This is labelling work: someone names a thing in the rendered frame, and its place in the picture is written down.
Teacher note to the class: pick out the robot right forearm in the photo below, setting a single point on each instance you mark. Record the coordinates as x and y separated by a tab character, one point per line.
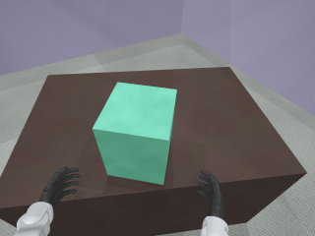
214	226

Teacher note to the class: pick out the robot right hand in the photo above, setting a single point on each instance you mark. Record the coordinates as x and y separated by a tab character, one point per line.
214	197

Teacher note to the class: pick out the carton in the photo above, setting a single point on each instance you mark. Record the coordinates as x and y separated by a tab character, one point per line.
133	132

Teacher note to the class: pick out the robot left hand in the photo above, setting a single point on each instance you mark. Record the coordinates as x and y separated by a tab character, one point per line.
53	192

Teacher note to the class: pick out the pedestal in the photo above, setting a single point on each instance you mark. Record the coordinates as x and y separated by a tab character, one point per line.
217	127

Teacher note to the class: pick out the robot left forearm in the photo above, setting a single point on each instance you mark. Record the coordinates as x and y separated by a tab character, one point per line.
36	221

